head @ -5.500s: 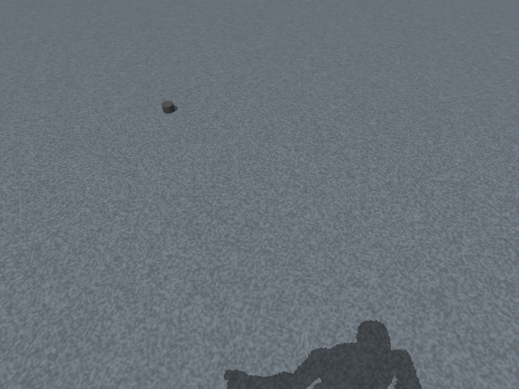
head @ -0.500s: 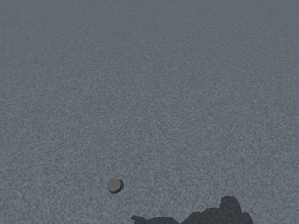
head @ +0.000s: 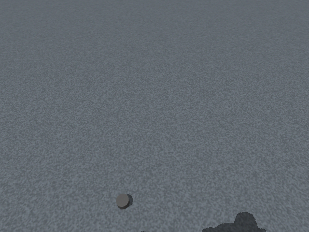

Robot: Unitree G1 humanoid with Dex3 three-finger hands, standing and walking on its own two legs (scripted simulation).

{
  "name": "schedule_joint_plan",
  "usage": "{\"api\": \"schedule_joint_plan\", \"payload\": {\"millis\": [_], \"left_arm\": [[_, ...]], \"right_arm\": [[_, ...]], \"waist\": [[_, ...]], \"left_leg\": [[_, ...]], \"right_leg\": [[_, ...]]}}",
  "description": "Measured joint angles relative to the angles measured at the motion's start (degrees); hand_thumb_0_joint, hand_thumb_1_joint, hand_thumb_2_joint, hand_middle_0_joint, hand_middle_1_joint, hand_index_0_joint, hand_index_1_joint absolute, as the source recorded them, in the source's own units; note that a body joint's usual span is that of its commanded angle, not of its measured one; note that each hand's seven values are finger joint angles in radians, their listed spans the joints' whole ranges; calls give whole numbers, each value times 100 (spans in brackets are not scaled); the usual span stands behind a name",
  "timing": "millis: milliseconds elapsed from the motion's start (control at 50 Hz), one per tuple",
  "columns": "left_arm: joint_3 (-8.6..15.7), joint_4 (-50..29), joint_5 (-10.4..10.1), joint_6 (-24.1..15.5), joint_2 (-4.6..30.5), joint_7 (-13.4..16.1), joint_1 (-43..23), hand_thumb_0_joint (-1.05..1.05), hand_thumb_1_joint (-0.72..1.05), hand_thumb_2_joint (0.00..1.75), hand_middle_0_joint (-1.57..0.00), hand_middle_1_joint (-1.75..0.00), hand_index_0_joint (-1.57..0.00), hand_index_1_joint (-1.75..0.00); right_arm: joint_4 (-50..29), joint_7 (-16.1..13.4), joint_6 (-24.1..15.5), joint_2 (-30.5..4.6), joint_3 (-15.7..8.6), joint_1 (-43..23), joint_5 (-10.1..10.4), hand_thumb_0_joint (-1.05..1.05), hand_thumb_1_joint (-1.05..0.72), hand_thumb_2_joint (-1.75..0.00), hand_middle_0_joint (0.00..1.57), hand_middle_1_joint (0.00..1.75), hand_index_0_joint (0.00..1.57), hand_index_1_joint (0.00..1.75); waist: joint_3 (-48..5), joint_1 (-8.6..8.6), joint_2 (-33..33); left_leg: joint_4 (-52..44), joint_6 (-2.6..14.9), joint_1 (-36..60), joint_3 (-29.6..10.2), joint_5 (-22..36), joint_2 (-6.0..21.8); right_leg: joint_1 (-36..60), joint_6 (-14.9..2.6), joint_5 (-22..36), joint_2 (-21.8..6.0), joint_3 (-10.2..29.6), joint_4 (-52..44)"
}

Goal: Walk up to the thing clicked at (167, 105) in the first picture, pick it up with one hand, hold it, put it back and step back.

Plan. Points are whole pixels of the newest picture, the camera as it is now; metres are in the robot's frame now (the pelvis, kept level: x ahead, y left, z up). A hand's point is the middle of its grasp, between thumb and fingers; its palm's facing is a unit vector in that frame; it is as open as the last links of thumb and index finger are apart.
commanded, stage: walk up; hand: left
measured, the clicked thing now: (122, 201) +0.45 +0.22 -0.75
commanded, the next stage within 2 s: stand in 0.56 s
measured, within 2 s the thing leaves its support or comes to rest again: neither
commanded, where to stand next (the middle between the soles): +0.06 +0.00 m, yaw -1 degrees
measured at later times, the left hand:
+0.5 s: hand out of the picture +0.10 +0.25 -0.15, palm faces -0.01 -0.94 -0.34, open 7.4 cm
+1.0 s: hand out of the picture +0.10 +0.25 -0.15, palm faces -0.01 -0.94 -0.34, open 7.4 cm
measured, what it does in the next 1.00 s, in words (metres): stands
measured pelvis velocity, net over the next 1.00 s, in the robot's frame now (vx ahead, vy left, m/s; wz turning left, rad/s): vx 0.02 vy -0.01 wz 0.01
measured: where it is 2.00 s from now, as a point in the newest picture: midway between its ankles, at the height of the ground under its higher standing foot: outside the picture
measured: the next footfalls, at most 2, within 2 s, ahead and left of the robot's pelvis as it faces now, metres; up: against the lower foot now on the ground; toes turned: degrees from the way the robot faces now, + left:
none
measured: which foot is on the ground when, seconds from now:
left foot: down 0.00-1.00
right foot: down 0.00-1.00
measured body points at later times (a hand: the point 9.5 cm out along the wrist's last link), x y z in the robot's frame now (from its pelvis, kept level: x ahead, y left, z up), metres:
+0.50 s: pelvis +0.01 +0.00 +0.00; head +0.02 +0.00 +0.45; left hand +0.10 +0.30 -0.13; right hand +0.09 -0.30 -0.13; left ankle +0.03 +0.13 -0.75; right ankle +0.02 -0.14 -0.74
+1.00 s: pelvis +0.02 -0.01 +0.00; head +0.03 -0.01 +0.45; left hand +0.10 +0.29 -0.13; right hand +0.11 -0.31 -0.13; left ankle +0.03 +0.13 -0.74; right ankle +0.02 -0.14 -0.75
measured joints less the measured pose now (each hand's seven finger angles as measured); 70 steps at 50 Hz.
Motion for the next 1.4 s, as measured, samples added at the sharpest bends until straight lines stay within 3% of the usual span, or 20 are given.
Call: {"api": "schedule_joint_plan", "payload": {"millis": [420, 1400], "left_arm": [[68, -32, 16, 52, -106, 1, -29, 0, 90, 90, -20, -30, -21, -30], [35, -242, 20, 78, -81, 1, 128, 0, 90, 90, -20, -30, -21, -30]], "right_arm": [[142, -39, 2, 81, -57, 330, -45, 0, -90, -90, 20, 30, 20, 30], [-24, -88, -49, 54, 8, 323, -74, 0, -90, -90, 20, 30, 20, 30]], "waist": [[-46, -148, -94], [-70, -128, -69]], "left_leg": [[-190, 26, 122, -13, 29, -59], [-334, -120, 358, -46, -55, 75]], "right_leg": [[131, 36, 16, -52, -24, -179], [319, -83, -136, 81, -62, -220]]}}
